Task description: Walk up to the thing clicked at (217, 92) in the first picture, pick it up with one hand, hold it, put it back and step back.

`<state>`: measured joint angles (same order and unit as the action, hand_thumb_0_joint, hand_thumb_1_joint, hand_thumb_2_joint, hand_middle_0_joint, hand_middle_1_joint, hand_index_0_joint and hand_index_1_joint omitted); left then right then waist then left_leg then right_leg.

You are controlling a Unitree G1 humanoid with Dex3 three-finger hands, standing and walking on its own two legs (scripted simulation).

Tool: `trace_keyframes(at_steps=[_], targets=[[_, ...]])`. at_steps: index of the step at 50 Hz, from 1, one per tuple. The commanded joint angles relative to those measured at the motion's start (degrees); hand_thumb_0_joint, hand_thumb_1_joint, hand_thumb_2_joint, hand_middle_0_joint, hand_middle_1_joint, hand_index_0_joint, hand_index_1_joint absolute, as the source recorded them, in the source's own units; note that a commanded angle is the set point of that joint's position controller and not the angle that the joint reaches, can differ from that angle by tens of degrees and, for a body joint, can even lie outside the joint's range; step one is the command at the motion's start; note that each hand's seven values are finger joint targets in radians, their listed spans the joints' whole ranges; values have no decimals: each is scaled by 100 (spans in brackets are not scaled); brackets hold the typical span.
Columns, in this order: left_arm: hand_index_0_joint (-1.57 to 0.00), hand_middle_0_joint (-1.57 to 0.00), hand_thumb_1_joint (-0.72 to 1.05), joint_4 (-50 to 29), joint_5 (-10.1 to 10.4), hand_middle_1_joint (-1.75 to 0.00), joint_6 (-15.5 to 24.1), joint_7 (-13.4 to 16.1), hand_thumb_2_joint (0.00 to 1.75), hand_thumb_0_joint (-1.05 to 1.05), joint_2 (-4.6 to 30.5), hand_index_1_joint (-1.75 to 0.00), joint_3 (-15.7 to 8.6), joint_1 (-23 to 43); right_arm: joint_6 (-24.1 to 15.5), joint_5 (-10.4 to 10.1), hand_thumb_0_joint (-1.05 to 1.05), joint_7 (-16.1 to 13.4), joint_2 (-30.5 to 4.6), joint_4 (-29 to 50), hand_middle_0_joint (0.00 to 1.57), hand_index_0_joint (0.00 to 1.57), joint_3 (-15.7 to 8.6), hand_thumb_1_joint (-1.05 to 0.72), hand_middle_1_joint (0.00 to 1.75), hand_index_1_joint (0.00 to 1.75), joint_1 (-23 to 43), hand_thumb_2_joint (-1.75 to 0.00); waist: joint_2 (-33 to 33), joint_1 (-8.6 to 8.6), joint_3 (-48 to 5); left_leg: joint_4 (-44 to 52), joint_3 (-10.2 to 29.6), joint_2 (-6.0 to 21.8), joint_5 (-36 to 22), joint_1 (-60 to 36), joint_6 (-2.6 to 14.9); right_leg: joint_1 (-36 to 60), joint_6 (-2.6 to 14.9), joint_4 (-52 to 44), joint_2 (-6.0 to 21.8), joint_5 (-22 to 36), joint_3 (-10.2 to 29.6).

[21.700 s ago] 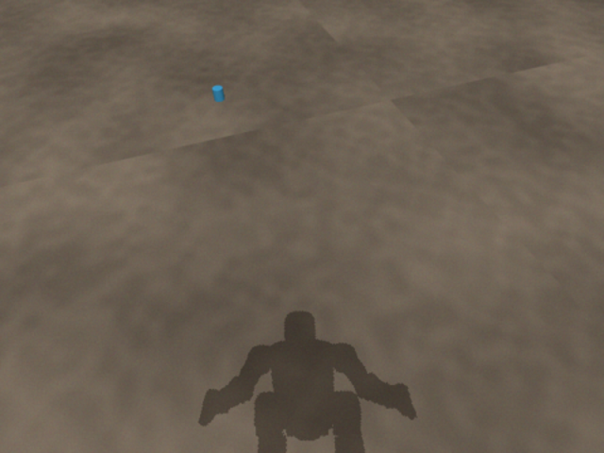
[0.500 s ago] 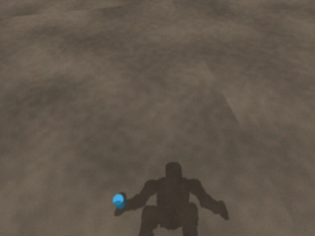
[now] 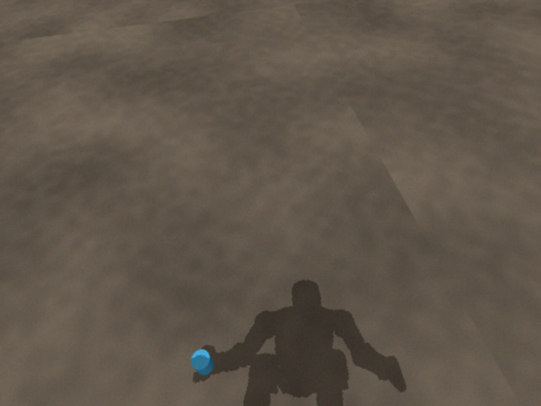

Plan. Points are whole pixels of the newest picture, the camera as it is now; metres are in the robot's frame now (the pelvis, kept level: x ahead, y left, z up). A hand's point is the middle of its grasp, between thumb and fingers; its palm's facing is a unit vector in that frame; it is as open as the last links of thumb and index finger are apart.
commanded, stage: walk up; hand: left
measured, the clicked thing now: (202, 362) +0.36 +0.29 -0.73
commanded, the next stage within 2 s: none
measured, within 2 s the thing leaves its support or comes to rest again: neither
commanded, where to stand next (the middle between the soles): +0.02 +0.03 m, yaw -4 degrees
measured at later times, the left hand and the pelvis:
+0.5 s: hand out of the picture +0.14 +0.29 -0.17, palm faces -0.02 -0.94 -0.35, open 7.4 cm; pelvis +0.02 +0.03 -0.01, yaw -1 degrees
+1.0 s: hand out of the picture +0.02 +0.30 -0.15, palm faces -0.02 -0.93 -0.37, open 7.4 cm; pelvis -0.03 +0.02 +0.00, yaw -1 degrees
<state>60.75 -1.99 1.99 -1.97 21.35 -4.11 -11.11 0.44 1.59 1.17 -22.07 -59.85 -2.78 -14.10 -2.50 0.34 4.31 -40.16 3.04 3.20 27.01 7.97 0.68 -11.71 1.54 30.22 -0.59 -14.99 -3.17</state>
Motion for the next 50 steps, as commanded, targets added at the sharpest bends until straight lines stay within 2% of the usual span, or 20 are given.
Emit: trace_keyframes(at_steps=[1, 7, 11, 13, 14, 15, 16, 17, 18, 21, 28, 31, 32, 33, 34, 38, 44, 47, 48, 50], targets=[[-20, -20, 90, -637, 61, -30, 122, 155, 90, 0, 1709, -30, -379, -331, -247, -74, 0, -135, -1189, 796, 20, 20, -259, -90, 30, 30, 296, -90, 789, -310, 273, -1908, 310, -153, 494, 2259, 194, 996, 1422, -1724, 2091, 719, 2754], [-20, -20, 90, -905, 125, -30, 205, 329, 90, 0, 1274, -30, -105, -115, -22, -105, 0, -73, -795, 756, 20, 20, -178, -90, 30, 30, 43, -90, 773, -37, -291, -568, 176, -69, -538, 1296, -53, 651, 903, -844, 1437, 4279, 886], [-20, -20, 90, -1154, 251, -30, -32, 379, 90, 0, 1352, -30, -71, 228, 8, -152, 0, -151, -836, 709, 20, 20, -204, -90, 30, 30, -38, -90, 1249, 50, -424, 249, -347, -355, -1310, 695, -42, 299, 750, 5, 1312, 4570, 705], [-20, -20, 90, -1269, 333, -30, -207, 387, 90, 0, 1291, -30, -42, 260, 18, -131, 0, -184, -981, 742, 20, 20, -266, -90, 30, 30, -90, -90, 1032, 132, -543, 1140, -391, -374, -2550, 278, 77, -44, 468, 679, 1040, 3845, 554], [-20, -20, 90, -1290, 355, -30, -260, 389, 90, 0, 1158, -30, -22, 140, -3, -105, 0, -205, -1264, 835, 20, 20, -347, -90, 30, 30, 39, -90, 435, 87, -700, 1210, -1, 6, -4612, 40, 191, -199, 154, 1048, 657, 2858, 400], [-20, -20, 90, -1322, 442, -30, -303, 392, 90, 0, 1025, -30, -18, 59, -2, -100, 0, -223, -1590, 960, 20, 20, -440, -90, 30, 30, 106, -90, -244, 104, -996, 1408, 806, 824, -6015, -181, 637, -325, -104, 1895, 11, 1585, 230], [-20, -20, 90, -1301, 447, -30, -380, 427, 90, 0, 918, -30, -7, -138, 2, -112, 0, -241, -1648, 1062, 20, 20, -448, -90, 30, 30, 131, -90, -759, 75, -1150, 1525, 1552, 1426, -6833, -613, 1149, -825, -84, 2677, -433, -1722, 344], [-20, -20, 90, -1251, 387, -30, -465, 488, 90, 0, 1039, -30, -38, -319, 13, -138, 0, -270, -1787, 1058, 20, 20, -491, -90, 30, 30, 131, -90, -857, 141, -1250, 1446, 1842, 1858, -6727, -342, 1637, -731, -63, 3468, -381, -2607, 781], [-20, -20, 90, -1165, 367, -30, -510, 493, 90, 0, 1090, -30, -45, -282, 37, -146, 0, -296, -1684, 1099, 20, 20, -500, -90, 30, 30, 235, -90, -763, 96, -1053, 1506, 1848, 1774, -6196, 58, 1649, -728, -54, 3820, -293, -2490, 961], [-20, -20, 90, -1084, 350, -30, -557, 416, 90, 0, 1116, -30, -119, -438, 90, -91, 0, -348, -1380, 1459, 20, 20, -406, -90, 30, 30, 929, -90, -797, -185, -906, 1294, 820, 1191, -5234, 431, 1289, -973, -22, 4114, -273, -1849, 1089], [-20, -20, 90, -1105, 226, -30, -367, 332, 90, 0, 1006, -30, -182, -456, 103, 25, 0, -221, -1322, 1607, 20, 20, -399, -90, 30, 30, 762, -90, -806, -9, -1193, 1087, 931, 1116, -2924, -66, 1250, -574, -238, 1425, -9, -1493, 465], [-20, -20, 90, -823, 89, -30, -242, 308, 90, 0, 1028, -30, -254, -887, 201, -9, 0, -158, -1380, 1654, 20, 20, -386, -90, 30, 30, 944, -90, -600, -296, -1013, 700, 746, 908, -1952, 852, 919, 436, -29, -517, -128, -507, 286], [-20, -20, 90, -872, -10, -30, -185, 306, 90, 0, 1284, -30, -311, -731, 221, -72, 0, -145, -1149, 1630, 20, 20, -324, -90, 30, 30, 836, -90, 13, -227, -657, 222, 536, 565, -1343, 1626, 554, 510, 171, -905, 243, -933, 1158], [-20, -20, 90, -1092, -113, -30, -147, 311, 90, 0, 1720, -30, -421, -389, 176, -111, 0, -131, -812, 1708, 20, 20, -215, -90, 30, 30, 815, -90, 1393, -144, -303, -604, -39, -278, 3, 2757, 116, 424, 668, -1430, 1548, -1313, 3185], [-20, -20, 90, -1360, -126, -30, -164, 310, 90, 0, 2315, -30, -486, 138, 157, -89, 0, -244, -1166, 1734, 20, 20, -343, -90, 30, 30, 1298, -90, 1704, -438, -21, -1556, 421, -545, 785, 2026, -35, -1312, 1519, -1605, 2526, -1053, 3980], [-20, -20, 90, -1355, -7, -30, -90, 318, 90, 0, 1170, -30, -240, 622, 25, -203, 0, -198, -883, 1252, 20, 20, -252, -90, 30, 30, 620, -90, 1039, 129, 192, -1764, 416, -780, -129, 1829, 24, -457, 738, -689, 1092, 2114, 1308], [-20, -20, 90, -1431, -36, -30, -60, 142, 90, 0, 1527, -30, -428, -771, -281, -56, 0, -75, -1134, 1396, 20, 20, -256, -90, 30, 30, 746, -90, 1411, -665, -465, 306, -369, -525, 256, 2302, -95, 1875, 1103, -813, 1358, -353, 2036], [-20, -20, 90, -1574, 42, -30, -80, 29, 90, 0, 1608, -30, -356, -530, -429, -2, 0, -36, -999, 1268, 20, 20, -327, -90, 30, 30, 208, -90, 982, -152, -326, 2251, -485, -496, -629, 654, 188, 744, 894, -339, 1332, -154, 1667], [-20, -20, 90, -1687, 68, -30, -78, 30, 90, 0, 1320, -30, -243, -348, -494, 24, 0, -70, -1098, 1109, 20, 20, -412, -90, 30, 30, -393, -90, 509, 194, -652, 2641, 36, -294, -1144, -898, 352, -193, 526, 699, 953, 499, 1116], [-20, -20, 90, -1811, 134, -30, -38, 88, 90, 0, 903, -30, -144, -207, -540, 149, 0, -100, -1992, 1192, 20, 20, -634, -90, 30, 30, -922, -90, -734, 417, -520, 2647, 3279, 1815, -836, -2211, 1241, -3104, 0, 2698, -212, -1818, 350]])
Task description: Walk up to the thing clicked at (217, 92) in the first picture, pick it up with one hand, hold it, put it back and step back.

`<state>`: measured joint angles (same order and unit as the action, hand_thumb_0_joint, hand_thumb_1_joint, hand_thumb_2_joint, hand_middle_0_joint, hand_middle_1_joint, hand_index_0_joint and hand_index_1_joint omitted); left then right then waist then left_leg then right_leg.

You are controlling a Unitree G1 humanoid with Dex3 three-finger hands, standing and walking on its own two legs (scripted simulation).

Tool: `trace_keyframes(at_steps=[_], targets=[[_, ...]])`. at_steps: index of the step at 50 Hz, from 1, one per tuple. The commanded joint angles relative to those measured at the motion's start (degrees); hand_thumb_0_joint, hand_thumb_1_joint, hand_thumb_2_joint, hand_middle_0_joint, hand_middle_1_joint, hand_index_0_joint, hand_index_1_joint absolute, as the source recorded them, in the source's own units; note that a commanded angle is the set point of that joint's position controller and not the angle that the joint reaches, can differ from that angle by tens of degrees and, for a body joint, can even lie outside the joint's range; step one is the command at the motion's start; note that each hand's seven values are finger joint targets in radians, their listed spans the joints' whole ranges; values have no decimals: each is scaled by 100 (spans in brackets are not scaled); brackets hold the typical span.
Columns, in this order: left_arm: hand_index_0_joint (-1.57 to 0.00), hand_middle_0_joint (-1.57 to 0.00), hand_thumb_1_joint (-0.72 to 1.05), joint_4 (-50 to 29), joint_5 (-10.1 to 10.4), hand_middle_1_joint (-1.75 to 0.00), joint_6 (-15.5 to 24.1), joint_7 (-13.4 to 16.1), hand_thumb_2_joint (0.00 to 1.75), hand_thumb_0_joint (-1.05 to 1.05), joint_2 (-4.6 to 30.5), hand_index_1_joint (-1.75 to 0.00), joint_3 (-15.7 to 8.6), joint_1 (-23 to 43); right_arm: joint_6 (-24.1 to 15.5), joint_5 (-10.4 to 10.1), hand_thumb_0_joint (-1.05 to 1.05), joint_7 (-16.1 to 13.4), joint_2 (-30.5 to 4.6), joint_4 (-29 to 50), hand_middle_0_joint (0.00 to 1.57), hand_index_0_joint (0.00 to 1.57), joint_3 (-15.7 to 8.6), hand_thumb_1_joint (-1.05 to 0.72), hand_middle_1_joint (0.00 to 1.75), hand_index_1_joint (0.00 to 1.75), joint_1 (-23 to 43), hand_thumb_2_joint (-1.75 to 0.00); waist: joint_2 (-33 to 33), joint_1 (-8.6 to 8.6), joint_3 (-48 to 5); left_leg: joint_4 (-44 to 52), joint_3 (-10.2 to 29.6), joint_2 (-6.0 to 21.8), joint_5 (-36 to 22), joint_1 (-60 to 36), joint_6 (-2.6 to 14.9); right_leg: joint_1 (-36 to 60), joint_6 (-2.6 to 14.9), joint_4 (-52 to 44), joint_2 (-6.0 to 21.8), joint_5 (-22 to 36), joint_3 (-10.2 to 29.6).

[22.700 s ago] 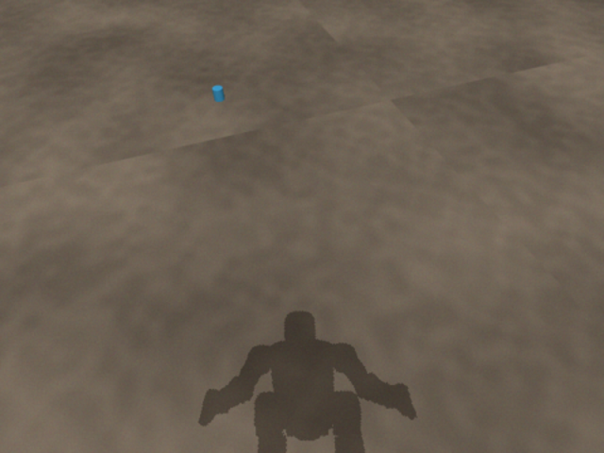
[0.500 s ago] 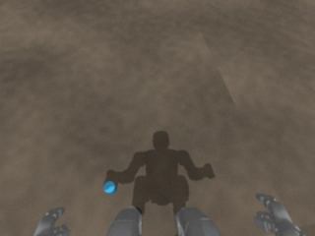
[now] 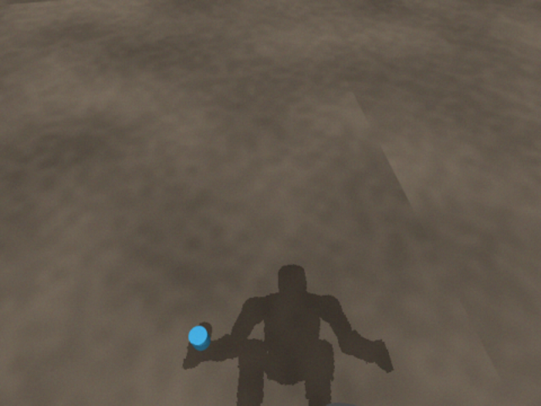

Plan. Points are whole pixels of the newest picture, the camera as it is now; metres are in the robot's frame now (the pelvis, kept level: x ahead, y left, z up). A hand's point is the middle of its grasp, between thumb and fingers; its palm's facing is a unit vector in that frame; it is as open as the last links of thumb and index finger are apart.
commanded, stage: walk up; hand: left
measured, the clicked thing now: (199, 338) +0.38 +0.28 -0.73
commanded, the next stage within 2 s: none
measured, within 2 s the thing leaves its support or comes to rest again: neither
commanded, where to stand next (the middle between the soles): +0.05 +0.01 m, yaw -3 degrees
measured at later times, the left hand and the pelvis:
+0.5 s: hand out of the picture +0.10 +0.26 -0.14, palm faces +0.02 -0.88 -0.48, open 7.4 cm; pelvis -0.01 -0.01 -0.02, yaw +2 degrees
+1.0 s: hand out of the picture +0.01 +0.28 -0.16, palm faces -0.07 -0.94 -0.32, open 7.4 cm; pelvis -0.02 +0.00 +0.01, yaw +0 degrees
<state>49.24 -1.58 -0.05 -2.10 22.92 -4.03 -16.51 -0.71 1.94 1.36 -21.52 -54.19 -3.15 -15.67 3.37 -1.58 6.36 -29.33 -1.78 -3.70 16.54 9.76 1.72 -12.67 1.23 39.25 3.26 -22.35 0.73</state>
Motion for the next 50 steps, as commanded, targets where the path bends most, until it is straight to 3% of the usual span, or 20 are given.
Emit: trace_keyframes(at_steps=[1, 2, 5, 11, 15, 17, 18, 19, 23, 29, 31, 32, 33, 34, 35, 36, 37, 39, 44, 50], targets=[[-20, -20, 90, -658, 16, -30, 187, 148, 90, 0, 1259, -30, -257, 656, -394, -48, 0, -97, -1995, 585, 20, 20, -606, -90, 30, 30, -878, -90, -766, 709, -240, 1612, 3800, 2774, 748, -1460, 1562, -2717, 95, 1851, -121, -1054, 620], [-20, -20, 90, -628, 60, -30, 233, 127, 90, 0, 1372, -30, -251, 590, -372, -81, 0, -78, -1853, 665, 20, 20, -566, -90, 30, 30, -645, -90, -733, 525, 183, 1724, 3379, 2621, 628, -858, 1643, -2512, 106, 2002, -65, -814, 715], [-20, -20, 90, -454, 108, -30, 270, 14, 90, 0, 1152, -30, -227, 73, -450, -106, 0, -77, -1398, 875, 20, 20, -359, -90, 30, 30, -338, -90, -1051, 262, 262, 1551, 1601, 1645, -581, -906, 1026, -2299, 48, 1317, 12, 8, 426], [-20, -20, 90, -106, 231, -30, 305, 292, 90, 0, 939, -30, -159, -86, -56, -44, 0, -64, -1185, 1181, 20, 20, -250, -90, 30, 30, 206, -90, -1595, 206, 51, 484, 427, 1150, -3268, 734, 824, -287, -156, 80, -185, 1161, -420], [-20, -20, 90, 146, 204, -30, 244, 529, 90, 0, 1346, -30, -330, -407, 311, -226, 0, -45, -976, 1381, 20, 20, -238, -90, 30, 30, 446, -90, -800, -100, -358, -1089, 218, 499, -1156, 1419, 257, 843, 23, -977, -99, 2477, -321], [-20, -20, 90, -139, 114, -30, 300, 556, 90, 0, 1777, -30, -410, -334, 442, -270, 0, -108, -736, 1174, 20, 20, -176, -90, 30, 30, -430, -90, 694, 48, -796, -3346, 712, -239, 1917, 1499, -85, 609, 742, -1972, 2029, 4119, 2379], [-20, -20, 90, -283, 134, -30, 256, 571, 90, 0, 1809, -30, -364, 74, 579, -253, 0, -175, -1119, 1099, 20, 20, -321, -90, 30, 30, -615, -90, 309, 157, -813, -4209, 1136, -83, 2105, 1193, -82, -43, 1259, -1963, 2255, 3333, 2556], [-20, -20, 90, -352, 104, -30, 231, 603, 90, 0, 1788, -30, -387, 286, 648, -216, 0, -204, -1262, 1081, 20, 20, -398, -90, 30, 30, -571, -90, 429, 151, -684, -4592, 1199, 34, 2007, 1301, -107, -400, 1382, -2000, 2188, 2364, 2762], [-20, -20, 90, -497, 29, -30, 127, 599, 90, 0, 1472, -30, -428, 780, 620, -142, 0, -114, -1416, 962, 20, 20, -532, -90, 30, 30, -751, -90, 629, 251, -1039, -4872, 1224, 54, 1075, 1443, -240, -594, 884, -2035, 1375, -427, 1414], [-20, -20, 90, -667, -211, -30, -46, 434, 90, 0, 1465, -30, -463, 1176, 393, -199, 0, -45, -1322, 576, 20, 20, -342, -90, 30, 30, -883, -90, 1713, 95, -1336, -1630, -52, 206, 1932, 912, -289, -324, 792, -1795, 1064, -1587, 797], [-20, -20, 90, -563, -113, -30, -183, 365, 90, 0, 1488, -30, -448, 1035, 317, -140, 0, -65, -1304, 311, 20, 20, -354, -90, 30, 30, -1168, -90, 1315, 180, -1145, -486, -300, 128, 1229, 164, -161, -908, 631, -1514, 1040, -1592, 799], [-20, -20, 90, -481, -69, -30, -240, 351, 90, 0, 1308, -30, -396, 842, 268, -51, 0, -81, -1285, 191, 20, 20, -375, -90, 30, 30, -1179, -90, 692, 209, -951, 31, -39, 153, 821, -236, -93, -1512, 416, -860, 828, -1801, 634], [-20, -20, 90, -469, -15, -30, -291, 342, 90, 0, 1022, -30, -284, 701, 226, 36, 0, -99, -1485, 196, 20, 20, -408, -90, 30, 30, -953, -90, -523, 167, -453, 721, 1039, 498, 1938, -77, 96, -2412, 211, 194, 337, -2040, 319], [-20, -20, 90, -525, 56, -30, -258, 332, 90, 0, 764, -30, -236, 912, 179, 164, 0, -134, -2083, 500, 20, 20, -466, -90, 30, 30, -472, -90, -2017, 234, 78, 1797, 3838, 2222, 4028, 958, 564, -3215, -44, 1753, -568, -1206, -90], [-20, -20, 90, -462, 17, -30, -181, 376, 90, 0, 1394, -30, -425, 1613, 124, 54, 0, -151, -2389, 636, 20, 20, -486, -90, 30, 30, 151, -90, -1572, 468, 801, 2445, 4663, 2838, 4821, 2800, 1236, -2366, -65, 2063, -236, -938, 923], [-20, -20, 90, -293, 53, -30, -137, 319, 90, 0, 1477, -30, -455, 1566, 37, 75, 0, -204, -2120, 670, 20, 20, -383, -90, 30, 30, 699, -90, -1109, 175, 1155, 2351, 4209, 2773, 4433, 3536, 1332, -1577, -86, 2365, -130, -452, 1057], [-20, -20, 90, -56, 137, -30, -128, 239, 90, 0, 1241, -30, -386, 1172, -93, 136, 0, -245, -1699, 672, 20, 20, -264, -90, 30, 30, 1105, -90, -627, -127, 1184, 1781, 2788, 1903, 2763, 3066, 842, -1559, -44, 2336, -224, 212, 1169], [-20, -20, 90, 284, 153, -30, -181, 178, 90, 0, 1052, -30, -320, 122, -228, 110, 0, -257, -1560, 596, 20, 20, -251, -90, 30, 30, 788, -90, -787, -278, 417, 1413, 1669, 1386, 1363, 1165, 285, -2137, -16, 2337, -707, 522, 969], [-20, -20, 90, -197, 60, -30, 131, -6, 90, 0, 1299, -30, -300, 997, -299, 90, 0, -112, -1804, 428, 20, 20, -530, -90, 30, 30, -529, -90, -1760, 713, -131, 1484, 2097, 1800, 2127, -1402, 982, -3019, -247, 1071, -395, -103, 430], [-20, -20, 90, -241, 17, -30, 322, -79, 90, 0, 1144, -30, -166, 978, -330, -8, 0, -82, -1814, 641, 20, 20, -497, -90, 30, 30, -803, -90, -1609, 698, -105, 946, 1532, 2089, -395, -1469, 1200, -2243, -37, -15, -165, -502, 50]])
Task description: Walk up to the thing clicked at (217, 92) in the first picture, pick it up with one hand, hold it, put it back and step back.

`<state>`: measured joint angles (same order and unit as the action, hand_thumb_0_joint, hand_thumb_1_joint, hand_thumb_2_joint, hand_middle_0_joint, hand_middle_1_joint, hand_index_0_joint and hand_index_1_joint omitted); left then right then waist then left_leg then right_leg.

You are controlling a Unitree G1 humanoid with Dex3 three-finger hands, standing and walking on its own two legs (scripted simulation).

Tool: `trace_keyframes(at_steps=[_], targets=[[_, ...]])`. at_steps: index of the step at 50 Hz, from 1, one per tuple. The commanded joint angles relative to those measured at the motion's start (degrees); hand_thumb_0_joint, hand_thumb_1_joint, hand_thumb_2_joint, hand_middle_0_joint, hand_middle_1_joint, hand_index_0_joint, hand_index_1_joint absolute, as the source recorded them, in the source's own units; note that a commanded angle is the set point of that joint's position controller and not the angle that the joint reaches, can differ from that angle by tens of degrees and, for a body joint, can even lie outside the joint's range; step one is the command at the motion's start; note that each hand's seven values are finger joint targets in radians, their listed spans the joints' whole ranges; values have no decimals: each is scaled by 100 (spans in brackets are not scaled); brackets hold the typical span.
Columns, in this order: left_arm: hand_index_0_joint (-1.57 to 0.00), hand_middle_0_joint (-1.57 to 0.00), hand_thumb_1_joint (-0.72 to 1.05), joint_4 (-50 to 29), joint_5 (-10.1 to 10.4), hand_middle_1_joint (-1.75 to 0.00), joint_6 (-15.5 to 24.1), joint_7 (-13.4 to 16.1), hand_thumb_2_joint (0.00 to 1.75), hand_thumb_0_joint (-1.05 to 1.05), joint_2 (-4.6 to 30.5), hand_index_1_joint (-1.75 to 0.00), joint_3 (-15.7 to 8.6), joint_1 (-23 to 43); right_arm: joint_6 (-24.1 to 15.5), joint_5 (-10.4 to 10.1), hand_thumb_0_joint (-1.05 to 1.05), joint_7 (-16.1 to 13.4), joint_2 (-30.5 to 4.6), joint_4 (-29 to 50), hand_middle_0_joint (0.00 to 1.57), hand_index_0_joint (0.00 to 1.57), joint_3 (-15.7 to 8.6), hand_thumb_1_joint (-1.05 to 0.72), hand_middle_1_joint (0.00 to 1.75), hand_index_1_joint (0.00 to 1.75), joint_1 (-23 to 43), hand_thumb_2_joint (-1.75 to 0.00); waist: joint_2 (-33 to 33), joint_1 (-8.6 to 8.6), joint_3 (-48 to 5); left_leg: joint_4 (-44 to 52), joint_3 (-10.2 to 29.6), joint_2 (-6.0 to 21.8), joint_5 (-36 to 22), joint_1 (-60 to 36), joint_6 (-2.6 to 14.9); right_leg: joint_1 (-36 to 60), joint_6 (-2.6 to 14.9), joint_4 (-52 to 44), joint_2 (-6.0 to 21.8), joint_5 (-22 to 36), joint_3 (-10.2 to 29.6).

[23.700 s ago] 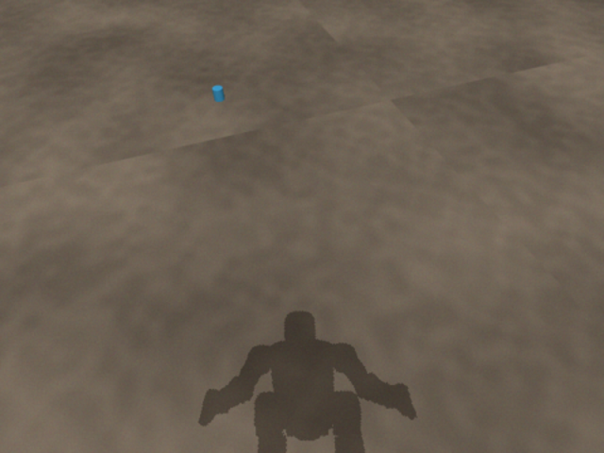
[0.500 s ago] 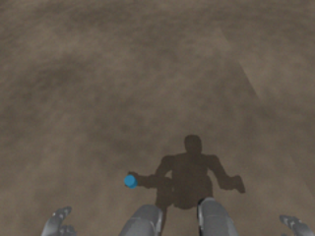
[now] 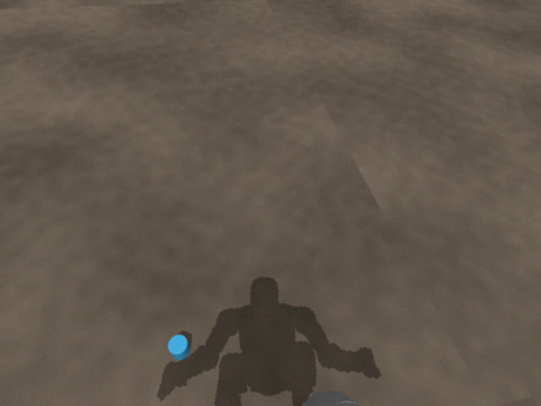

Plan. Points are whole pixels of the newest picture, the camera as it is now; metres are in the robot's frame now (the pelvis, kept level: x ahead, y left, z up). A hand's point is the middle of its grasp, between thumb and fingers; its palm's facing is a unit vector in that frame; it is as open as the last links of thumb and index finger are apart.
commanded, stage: walk up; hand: left
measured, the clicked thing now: (179, 347) +0.40 +0.28 -0.73
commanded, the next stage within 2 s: none
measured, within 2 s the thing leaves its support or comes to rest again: neither
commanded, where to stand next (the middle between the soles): +0.07 +0.01 m, yaw -3 degrees
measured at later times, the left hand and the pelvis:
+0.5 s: hand (120, 392) +0.17 +0.25 -0.15, palm faces -0.03 -0.91 -0.42, open 7.4 cm; pelvis +0.06 -0.02 -0.02, yaw +0 degrees
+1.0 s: hand out of the picture +0.06 +0.26 -0.15, palm faces -0.03 -0.91 -0.42, open 7.4 cm; pelvis +0.02 -0.01 -0.01, yaw -2 degrees
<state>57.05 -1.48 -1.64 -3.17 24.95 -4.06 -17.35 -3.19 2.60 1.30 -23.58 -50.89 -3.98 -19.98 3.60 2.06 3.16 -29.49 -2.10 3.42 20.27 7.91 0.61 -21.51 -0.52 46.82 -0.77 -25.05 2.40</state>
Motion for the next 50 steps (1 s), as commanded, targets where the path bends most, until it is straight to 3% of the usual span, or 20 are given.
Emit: trace_keyframes(at_steps=[1, 4, 6, 7, 8, 11, 17, 23, 25, 27, 28, 29, 33, 38, 40, 42, 43, 44, 47, 50], targets=[[-20, -20, 90, -973, 25, -30, 512, 23, 90, 0, 891, -30, -158, 779, -79, -85, 0, -63, -1590, 419, 20, 20, -392, -90, 30, 30, -189, -90, -1735, 158, 133, 753, 1360, 1334, -1335, -993, 1259, -849, 202, -1017, 246, -116, -216], [-20, -20, 90, -489, 64, -30, 583, 109, 90, 0, 961, -30, -293, -781, 9, -164, 0, -28, -1237, 722, 20, 20, -247, -90, 30, 30, 307, -90, -798, -717, -608, -1413, 129, 395, -2539, 147, 670, 1884, 280, -2604, -88, 1506, -647], [-20, -20, 90, -570, 2, -30, 653, 266, 90, 0, 1837, -30, -498, -1159, 27, -304, 0, -49, -563, 1071, 20, 20, 7, -90, 30, 30, 224, -90, 1278, -747, -592, -3236, 231, -715, 1211, 2976, 171, 3192, 891, -3305, 2031, 578, 3182], [-20, -20, 90, -746, 25, -30, 608, 239, 90, 0, 1883, -30, -445, -685, 139, -247, 0, -120, -1144, 894, 20, 20, -170, -90, 30, 30, 271, -90, 228, -666, -263, -3464, 899, -351, 1294, 2724, 213, 2246, 1337, -3381, 2383, -411, 3510], [-20, -20, 90, -871, 74, -30, 597, 242, 90, 0, 1824, -30, -427, -403, 135, -218, 0, -127, -1320, 796, 20, 20, -266, -90, 30, 30, 181, -90, 193, -485, 200, -3577, 951, -151, 1129, 2686, 226, 1670, 1551, -3341, 2380, -263, 3269], [-20, -20, 90, -1008, 187, -30, 670, 318, 90, 0, 1250, -30, -230, 38, 159, -287, 0, -90, -1117, 407, 20, 20, -181, -90, 30, 30, -294, -90, 53, -148, 533, -3117, 1055, -129, 111, 2323, 126, 1173, 866, -3107, 1404, 1793, 1234], [-20, -20, 90, -1114, 166, -30, 644, 478, 90, 0, 953, -30, -59, 593, 334, -350, 0, -136, -742, 268, 20, 20, -69, -90, 30, 30, -53, -90, 607, -90, 280, -2007, 764, -324, -451, 1098, -116, 345, 997, -2334, 1332, 5646, 51], [-20, -20, 90, -1334, 229, -30, 241, 574, 90, 0, 1148, -30, -137, 800, 434, -186, 0, -207, -948, 410, 20, 20, -194, -90, 30, 30, 255, -90, 747, -171, -322, -909, 292, -437, -474, 1029, 23, 899, 1011, -1133, 1418, 4888, 350], [-20, -20, 90, -1297, 318, -30, 197, 610, 90, 0, 1093, -30, -136, 690, 381, -118, 0, -192, -1014, 439, 20, 20, -222, -90, 30, 30, 269, -90, 160, -140, -576, 27, 384, -334, -2580, 639, 174, 1045, 655, -479, 1142, 4396, 245], [-20, -20, 90, -1301, 436, -30, 173, 656, 90, 0, 814, -30, -81, 444, 352, -41, 0, -171, -1492, 681, 20, 20, -383, -90, 30, 30, 523, -90, -971, -209, -1013, -47, 1880, 872, -5513, -230, 890, 282, 202, 733, 76, 2053, -25], [-20, -20, 90, -1227, 446, -30, 112, 715, 90, 0, 775, -30, -79, 393, 360, -116, 0, -139, -1546, 687, 20, 20, -402, -90, 30, 30, 549, -90, -1659, -95, -1143, 15, 2356, 1345, -6035, -375, 1540, 5, 220, 1554, -328, -1188, -87], [-20, -20, 90, -1143, 394, -30, 76, 763, 90, 0, 760, -30, -53, 437, 375, -125, 0, -144, -1462, 618, 20, 20, -412, -90, 30, 30, 495, -90, -1643, -41, -1098, 182, 2639, 1502, -5496, -111, 1717, 8, 216, 1806, -215, -1469, 262], [-20, -20, 90, -915, 353, -30, 24, 676, 90, 0, 912, -30, -152, 256, 481, -92, 0, -165, -1109, 955, 20, 20, -320, -90, 30, 30, 1135, -90, -1382, -215, -820, 254, 1534, 716, -2808, 614, 1112, -70, 249, 2115, -254, -727, 244], [-20, -20, 90, -826, 153, -30, 266, 596, 90, 0, 800, -30, -127, 244, 508, -13, 0, -74, -1122, 873, 20, 20, -324, -90, 30, 30, 848, -90, -1353, 7, -1082, 198, 1859, 782, -673, -106, 1242, 184, 38, -564, -2, -715, -311], [-20, -20, 90, -531, 39, -30, 339, 556, 90, 0, 661, -30, -143, -108, 579, -58, 0, -53, -1110, 823, 20, 20, -272, -90, 30, 30, 1100, -90, -1172, -257, -835, -9, 1678, 677, 47, 803, 1065, 1244, 143, -2145, -87, 241, -459], [-20, -20, 90, -595, -140, -30, 458, 556, 90, 0, 974, -30, -205, 181, 568, -204, 0, -64, -629, 696, 20, 20, -84, -90, 30, 30, 924, -90, -138, -176, -380, -834, 1252, 104, 574, 2123, 345, 1710, 506, -2990, 764, -499, 1317], [-20, -20, 90, -778, -188, -30, 465, 559, 90, 0, 1478, -30, -328, 593, 519, -185, 0, -62, -643, 764, 20, 20, -73, -90, 30, 30, 1296, -90, 552, -378, 310, -1592, 779, -681, 964, 2576, 46, 423, 1161, -3507, 2009, -1999, 2961], [-20, -20, 90, -886, -190, -30, 436, 544, 90, 0, 1810, -30, -342, 961, 500, -138, 0, -135, -1156, 675, 20, 20, -246, -90, 30, 30, 1541, -90, 531, -427, 805, -2358, 1119, -382, 1003, 1674, -18, -1064, 1625, -3670, 2597, -2201, 3358], [-20, -20, 90, -826, -36, -30, 551, 485, 90, 0, 792, -30, -103, 1265, 297, -273, 0, -20, -786, 257, 20, 20, -108, -90, 30, 30, 1109, -90, 56, -70, 559, -1252, 950, -486, 193, 1310, 39, 260, 873, -2856, 1221, 746, 1016], [-20, -20, 90, -718, -47, -30, 521, 355, 90, 0, 1033, -30, -163, 886, 165, -186, 0, -6, -783, 169, 20, 20, -34, -90, 30, 30, 1070, -90, 595, -277, 143, -366, 254, -554, -220, 695, 2, 619, 754, -2680, 992, 731, 746]])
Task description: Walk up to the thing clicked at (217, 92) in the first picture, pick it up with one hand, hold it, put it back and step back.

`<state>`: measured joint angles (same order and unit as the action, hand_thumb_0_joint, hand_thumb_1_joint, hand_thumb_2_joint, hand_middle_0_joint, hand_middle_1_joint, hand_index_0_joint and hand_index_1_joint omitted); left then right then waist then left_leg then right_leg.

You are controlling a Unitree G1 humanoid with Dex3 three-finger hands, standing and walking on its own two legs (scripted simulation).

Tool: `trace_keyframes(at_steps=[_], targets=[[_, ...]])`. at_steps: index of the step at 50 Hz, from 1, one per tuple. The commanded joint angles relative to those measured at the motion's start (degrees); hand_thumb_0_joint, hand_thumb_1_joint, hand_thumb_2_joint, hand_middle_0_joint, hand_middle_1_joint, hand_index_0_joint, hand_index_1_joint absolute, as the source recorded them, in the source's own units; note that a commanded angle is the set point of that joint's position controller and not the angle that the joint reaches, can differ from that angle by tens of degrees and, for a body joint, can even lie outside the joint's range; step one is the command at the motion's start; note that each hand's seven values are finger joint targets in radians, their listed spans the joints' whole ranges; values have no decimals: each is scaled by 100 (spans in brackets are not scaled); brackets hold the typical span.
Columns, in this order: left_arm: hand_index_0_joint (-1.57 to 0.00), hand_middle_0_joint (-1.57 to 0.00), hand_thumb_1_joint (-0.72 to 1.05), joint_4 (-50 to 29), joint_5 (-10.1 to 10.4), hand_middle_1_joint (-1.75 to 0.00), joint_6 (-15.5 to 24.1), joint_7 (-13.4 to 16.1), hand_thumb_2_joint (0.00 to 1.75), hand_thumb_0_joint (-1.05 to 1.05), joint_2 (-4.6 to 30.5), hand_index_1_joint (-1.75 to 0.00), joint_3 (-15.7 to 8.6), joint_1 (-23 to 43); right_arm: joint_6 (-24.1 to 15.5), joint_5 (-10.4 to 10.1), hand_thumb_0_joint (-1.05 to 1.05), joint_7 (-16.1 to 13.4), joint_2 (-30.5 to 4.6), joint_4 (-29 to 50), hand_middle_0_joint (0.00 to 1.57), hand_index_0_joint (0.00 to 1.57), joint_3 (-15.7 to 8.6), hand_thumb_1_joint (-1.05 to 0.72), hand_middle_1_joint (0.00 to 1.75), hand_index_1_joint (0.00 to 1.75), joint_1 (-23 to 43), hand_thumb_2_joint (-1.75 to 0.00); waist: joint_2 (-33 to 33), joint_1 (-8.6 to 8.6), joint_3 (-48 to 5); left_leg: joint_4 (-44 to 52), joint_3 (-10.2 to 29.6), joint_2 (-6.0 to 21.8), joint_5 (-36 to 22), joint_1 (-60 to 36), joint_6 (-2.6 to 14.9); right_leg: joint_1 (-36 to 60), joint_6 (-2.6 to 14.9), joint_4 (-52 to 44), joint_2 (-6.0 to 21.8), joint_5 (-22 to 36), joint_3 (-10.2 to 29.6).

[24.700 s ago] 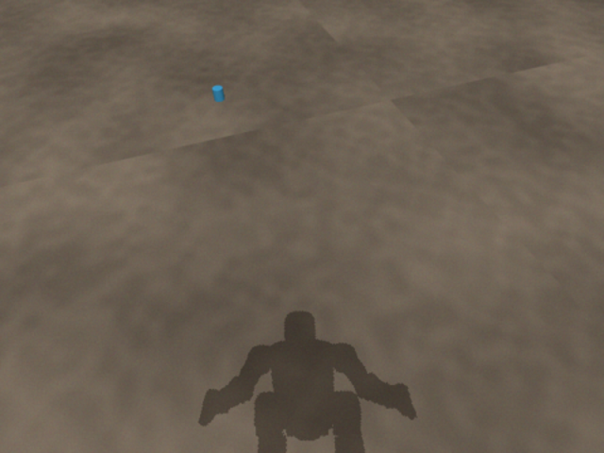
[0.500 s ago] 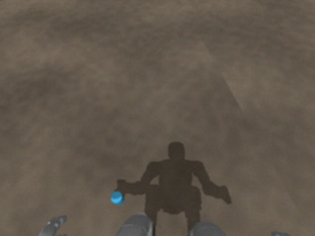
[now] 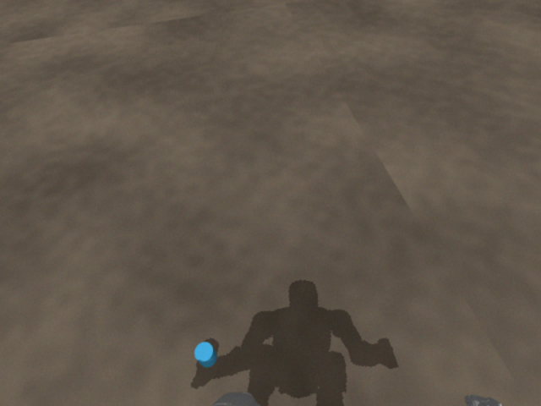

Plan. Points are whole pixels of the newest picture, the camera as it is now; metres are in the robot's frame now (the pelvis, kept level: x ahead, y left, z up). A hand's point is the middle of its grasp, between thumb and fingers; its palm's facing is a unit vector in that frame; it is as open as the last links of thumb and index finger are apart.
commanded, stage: walk up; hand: left
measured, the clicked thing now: (206, 354) +0.37 +0.29 -0.73
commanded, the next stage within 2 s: none
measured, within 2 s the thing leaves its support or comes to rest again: neither
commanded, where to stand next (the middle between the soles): +0.05 +0.02 m, yaw -1 degrees
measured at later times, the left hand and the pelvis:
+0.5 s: hand out of the picture +0.09 +0.23 -0.14, palm faces +0.03 -0.91 -0.42, open 7.4 cm; pelvis +0.00 -0.04 -0.01, yaw +4 degrees
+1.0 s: hand out of the picture +0.03 +0.29 -0.16, palm faces +0.07 -0.92 -0.39, open 7.4 cm; pelvis +0.01 +0.01 -0.01, yaw +5 degrees
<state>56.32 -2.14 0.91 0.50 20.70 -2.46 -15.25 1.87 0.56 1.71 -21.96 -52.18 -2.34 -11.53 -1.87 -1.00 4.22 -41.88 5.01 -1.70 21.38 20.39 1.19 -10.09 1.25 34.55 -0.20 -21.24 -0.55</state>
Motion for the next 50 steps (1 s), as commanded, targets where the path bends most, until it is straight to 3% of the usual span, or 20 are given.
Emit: trace_keyframes(at_steps=[1, 3, 5, 6, 8, 17, 18, 19, 20, 21, 25, 32, 35, 36, 38, 39, 42, 45, 48, 50], targets=[[-20, -20, 90, -673, 18, -30, 210, -53, 90, 0, 1491, -30, -327, 615, -408, 1, 0, -78, -964, 256, 20, 20, -202, -90, 30, 30, 91, -90, 1201, 75, -78, 1443, -577, -127, -525, -735, -43, -337, 546, -1176, 899, 618, 909], [-20, -20, 90, -734, 46, -30, 105, -110, 90, 0, 1338, -30, -298, 514, -548, 43, 0, -169, -1169, 134, 20, 20, -311, -90, 30, 30, -312, -90, 1084, 192, -313, 1736, -281, -17, -354, -1366, 67, -553, 480, -535, 806, 502, 685], [-20, -20, 90, -837, 102, -30, 47, -160, 90, 0, 930, -30, -209, 388, -664, 136, 0, -213, -1927, 44, 20, 20, -538, -90, 30, 30, -819, -90, -632, 335, -502, 2589, 2894, 1776, 1058, -2454, 979, -2512, 78, 1488, -84, -968, -52], [-20, -20, 90, -798, 51, -30, 23, -101, 90, 0, 1431, -30, -384, 500, -659, 84, 0, -200, -2131, 86, 20, 20, -633, -90, 30, 30, -959, -90, -460, 473, -232, 2807, 3563, 2284, 1267, -2041, 1531, -2575, 85, 1986, 176, -1416, 377], [-20, -20, 90, -882, 41, -30, 81, -123, 90, 0, 1484, -30, -411, 470, -683, 84, 0, -224, -1927, 207, 20, 20, -551, -90, 30, 30, -836, -90, -186, 344, -70, 2592, 2973, 2163, 291, -1862, 1620, -2569, 100, 2051, 384, -1244, 625], [-20, -20, 90, -393, 154, -30, 175, -24, 90, 0, 1152, -30, -374, -312, -317, -39, 0, -198, -969, 470, 20, 20, -132, -90, 30, 30, 254, -90, -798, -278, -288, 792, 239, 537, -1009, 805, 331, 744, -70, -674, 9, 1350, -70], [-20, -20, 90, -418, 105, -30, 201, 49, 90, 0, 1529, -30, -453, -286, -246, -77, 0, -199, -819, 507, 20, 20, -97, -90, 30, 30, 58, -90, -64, -290, -382, 125, 192, 127, -447, 1012, 179, 751, 53, -983, 492, 1122, 576], [-20, -20, 90, -490, 38, -30, 236, 104, 90, 0, 2018, -30, -537, -201, -174, -80, 0, -205, -735, 570, 20, 20, -94, -90, 30, 30, -132, -90, 796, -177, -339, -811, 220, -343, 700, 1222, 20, 228, 441, -1682, 1752, 685, 2327], [-20, -20, 90, -627, 49, -30, 207, 144, 90, 0, 2323, -30, -591, 291, -46, 10, 0, -228, -1041, 421, 20, 20, -234, -90, 30, 30, -358, -90, 659, -21, -243, -1678, 433, -76, 1140, 769, -40, -726, 1000, -2184, 2591, -495, 3107], [-20, -20, 90, -709, 39, -30, 191, 164, 90, 0, 2363, -30, -606, 542, 25, 28, 0, -227, -1336, 331, 20, 20, -379, -90, 30, 30, -459, -90, 674, 45, 3, -2142, 523, 67, 1148, 606, -48, -1138, 1317, -2080, 2623, -612, 3212], [-20, -20, 90, -694, 89, -30, 190, 233, 90, 0, 2014, -30, -597, 552, 90, 91, 0, -98, -1379, 157, 20, 20, -471, -90, 30, 30, -894, -90, 888, 154, -150, -2559, 554, 130, 512, 900, -48, -681, 995, -1620, 1848, -319, 1789], [-20, -20, 90, -853, -49, -30, 204, 199, 90, 0, 1967, -30, -629, 210, 14, 159, 0, 60, -1280, 393, 20, 20, -455, -90, 30, 30, -531, -90, 1477, -156, -451, -522, -318, 284, 1000, 527, -106, -390, 1089, -1171, 1623, -693, 1344], [-20, -20, 90, -945, 66, -30, 99, 101, 90, 0, 1793, -30, -475, 557, -141, 135, 0, 4, -1156, 129, 20, 20, -451, -90, 30, 30, -1025, -90, 1102, 262, -512, 1203, -846, -17, -76, -875, 13, -1325, 754, -302, 1269, -388, 752], [-20, -20, 90, -941, 119, -30, 59, 94, 90, 0, 1461, -30, -362, 473, -181, 189, 0, -45, -1274, 28, 20, 20, -495, -90, 30, 30, -1150, -90, 457, 333, -560, 1507, -575, 17, -257, -1484, 35, -1887, 477, 412, 985, -623, 503], [-20, -20, 90, -966, 203, -30, 26, 156, 90, 0, 1088, -30, -212, 532, -241, 254, 0, -121, -2146, 428, 20, 20, -618, -90, 30, 30, -596, -90, -1088, 384, -202, 2837, 2868, 2098, 2170, -642, 962, -2853, -5, 1918, -38, -1213, 136], [-20, -20, 90, -846, 150, -30, 59, 186, 90, 0, 1629, -30, -339, 851, -227, 154, 0, -112, -2229, 443, 20, 20, -612, -90, 30, 30, -228, -90, -780, 457, 225, 2931, 3112, 2370, 2489, 560, 1416, -2115, 50, 2322, 237, -1284, 545], [-20, -20, 90, -483, 248, -30, 117, 56, 90, 0, 1283, -30, -255, 169, -351, 124, 0, -189, -1384, 519, 20, 20, -330, -90, 30, 30, 296, -90, -354, 29, 232, 2022, 1142, 1408, -109, -268, 856, -1965, 69, 1753, 229, -433, 610], [-20, -20, 90, -439, 221, -30, 140, 4, 90, 0, 1300, -30, -236, 279, -471, 47, 0, -187, -1601, 274, 20, 20, -377, -90, 30, 30, -107, -90, -692, 200, -197, 1544, 953, 1522, -1807, -883, 839, -1446, -4, 860, 246, -391, 127], [-20, -20, 90, -308, 167, -30, 198, 28, 90, 0, 1189, -30, -203, 40, -425, -19, 0, -211, -1476, 321, 20, 20, -294, -90, 30, 30, 67, -90, -646, -7, -405, 822, 305, 1307, -2714, -696, 615, -369, 117, -689, 69, 732, -32], [-20, -20, 90, -272, 100, -30, 242, 60, 90, 0, 1636, -30, -293, -21, -455, -150, 0, -258, -1097, 349, 20, 20, -168, -90, 30, 30, -53, -90, 348, 28, -772, 137, -103, 767, -2145, -251, 164, 417, 488, -742, 853, 2844, 1256]])
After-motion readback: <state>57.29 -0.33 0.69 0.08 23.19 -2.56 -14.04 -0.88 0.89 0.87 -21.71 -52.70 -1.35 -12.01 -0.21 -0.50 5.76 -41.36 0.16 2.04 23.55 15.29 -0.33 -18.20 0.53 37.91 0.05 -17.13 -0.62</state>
